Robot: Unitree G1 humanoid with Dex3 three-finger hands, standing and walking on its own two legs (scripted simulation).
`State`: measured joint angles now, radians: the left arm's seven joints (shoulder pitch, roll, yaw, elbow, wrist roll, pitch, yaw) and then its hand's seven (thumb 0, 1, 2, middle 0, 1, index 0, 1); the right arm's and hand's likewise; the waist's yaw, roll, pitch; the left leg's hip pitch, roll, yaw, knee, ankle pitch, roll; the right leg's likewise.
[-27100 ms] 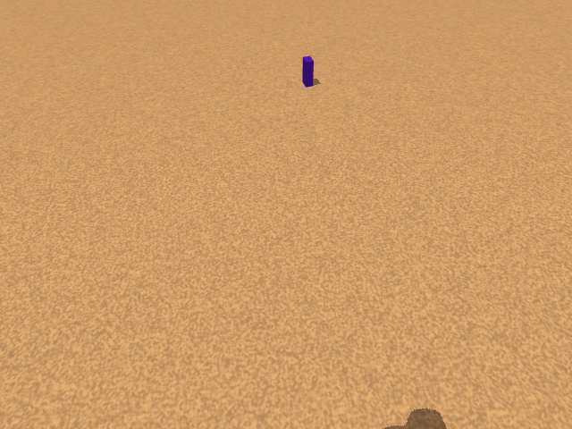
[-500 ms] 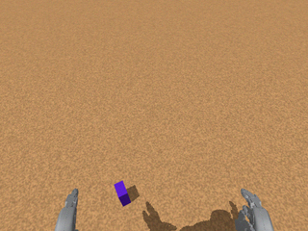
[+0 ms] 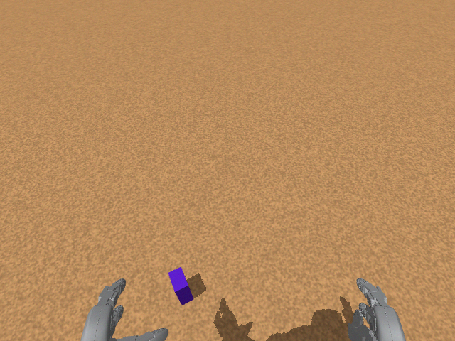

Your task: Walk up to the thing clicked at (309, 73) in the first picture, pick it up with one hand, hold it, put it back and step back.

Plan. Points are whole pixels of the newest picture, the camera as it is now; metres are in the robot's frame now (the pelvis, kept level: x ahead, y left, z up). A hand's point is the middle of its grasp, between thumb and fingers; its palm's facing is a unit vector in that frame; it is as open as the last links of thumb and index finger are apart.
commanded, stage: stand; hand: left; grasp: from the side
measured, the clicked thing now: (181, 286) +0.42 +0.21 -0.64
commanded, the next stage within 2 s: none
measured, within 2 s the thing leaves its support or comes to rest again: neither
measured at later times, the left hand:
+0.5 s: hand out of the picture +0.06 +0.26 -0.11, palm faces -0.01 -0.94 -0.34, open 7.5 cm
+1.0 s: hand out of the picture +0.03 +0.25 -0.11, palm faces -0.02 -0.94 -0.34, open 7.4 cm
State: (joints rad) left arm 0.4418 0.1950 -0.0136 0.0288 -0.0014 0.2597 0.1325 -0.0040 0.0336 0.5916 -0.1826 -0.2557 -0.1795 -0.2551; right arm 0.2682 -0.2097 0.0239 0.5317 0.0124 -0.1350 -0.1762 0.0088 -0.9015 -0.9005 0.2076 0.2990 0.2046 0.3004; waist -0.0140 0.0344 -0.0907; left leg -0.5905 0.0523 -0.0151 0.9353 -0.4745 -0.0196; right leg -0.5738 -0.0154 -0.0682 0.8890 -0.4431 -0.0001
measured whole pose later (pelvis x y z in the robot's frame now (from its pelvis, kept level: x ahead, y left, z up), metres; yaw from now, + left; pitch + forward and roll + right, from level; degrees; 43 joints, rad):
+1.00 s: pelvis -0.02 +0.01 +0.06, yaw +0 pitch -3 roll +0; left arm 0.15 0.32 -0.01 1.16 0.03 -0.02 0.01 0.01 0.90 0.90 -0.20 -0.30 -0.20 -0.30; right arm 0.14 -0.32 -0.02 1.15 -0.02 0.00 0.00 0.00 -0.90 -0.90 0.21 0.30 0.20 0.30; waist 0.01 0.01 0.05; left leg -0.12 0.01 0.01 0.35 -0.17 0.00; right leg -0.13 -0.04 -0.06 0.35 -0.17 0.02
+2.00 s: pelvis +0.01 +0.00 +0.06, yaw -1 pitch -2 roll +0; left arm 0.09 0.33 0.00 1.16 0.02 -0.02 0.00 0.01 0.90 0.90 -0.20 -0.30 -0.20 -0.30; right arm 0.10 -0.34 0.00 1.16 -0.01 -0.01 0.00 0.00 -0.90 -0.90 0.21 0.30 0.20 0.30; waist 0.00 0.01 0.04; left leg -0.08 0.03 0.03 0.30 -0.18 -0.02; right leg -0.10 -0.02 -0.04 0.32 -0.18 0.00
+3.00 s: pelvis -0.12 +0.04 +0.03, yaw -5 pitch -3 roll -1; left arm 0.14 0.36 0.06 0.86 0.03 0.03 0.00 0.01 0.90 0.90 -0.20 -0.30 -0.20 -0.30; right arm 0.11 -0.38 -0.04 0.88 0.00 0.05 -0.01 0.00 -0.90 -0.90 0.21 0.30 0.21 0.30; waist -0.01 0.03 0.19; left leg -0.42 -0.03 -0.04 0.87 -0.45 0.02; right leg -0.27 0.05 0.04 0.66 -0.35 -0.03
